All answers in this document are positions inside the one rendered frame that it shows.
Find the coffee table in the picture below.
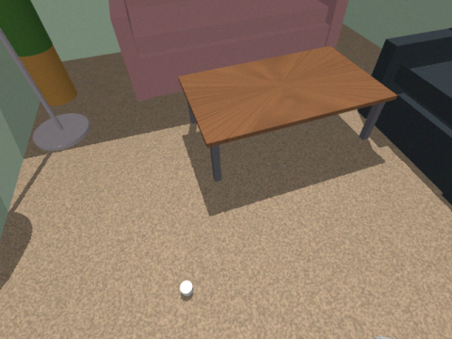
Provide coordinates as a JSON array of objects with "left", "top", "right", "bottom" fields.
[{"left": 178, "top": 46, "right": 397, "bottom": 182}]

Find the potted plant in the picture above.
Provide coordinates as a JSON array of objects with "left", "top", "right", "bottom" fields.
[{"left": 0, "top": 0, "right": 77, "bottom": 106}]

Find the floor lamp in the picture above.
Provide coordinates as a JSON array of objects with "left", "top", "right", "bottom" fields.
[{"left": 0, "top": 28, "right": 90, "bottom": 151}]

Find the sofa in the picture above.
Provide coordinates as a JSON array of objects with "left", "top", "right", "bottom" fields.
[{"left": 109, "top": 0, "right": 349, "bottom": 102}]

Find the armchair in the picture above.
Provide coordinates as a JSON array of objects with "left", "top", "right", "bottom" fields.
[{"left": 357, "top": 28, "right": 452, "bottom": 205}]

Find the tin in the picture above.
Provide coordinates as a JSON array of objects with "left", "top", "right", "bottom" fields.
[{"left": 180, "top": 280, "right": 194, "bottom": 296}]

